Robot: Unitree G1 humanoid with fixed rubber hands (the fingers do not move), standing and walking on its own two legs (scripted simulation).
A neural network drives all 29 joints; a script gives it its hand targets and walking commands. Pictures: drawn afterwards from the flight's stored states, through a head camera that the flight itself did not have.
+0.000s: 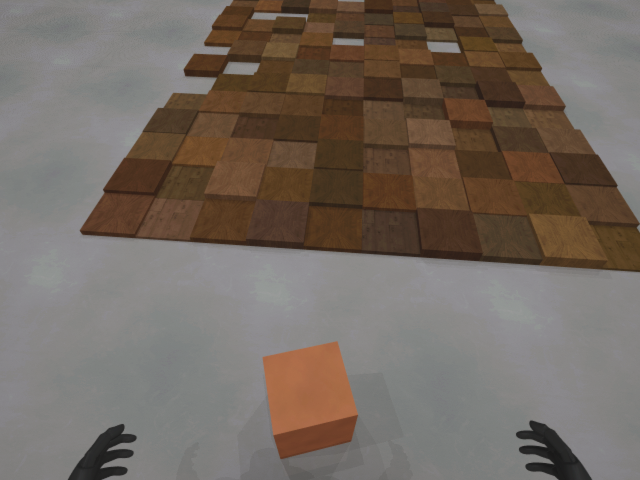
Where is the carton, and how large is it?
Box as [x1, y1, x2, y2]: [262, 341, 357, 458]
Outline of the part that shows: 337,341 262,357 273,435 280,458 347,442 351,439 357,413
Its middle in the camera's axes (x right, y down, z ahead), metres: -0.03 +0.46 +1.09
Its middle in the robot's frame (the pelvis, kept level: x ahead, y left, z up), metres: +0.42 +0.03 -0.65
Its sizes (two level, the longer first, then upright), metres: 0.210 0.200 0.250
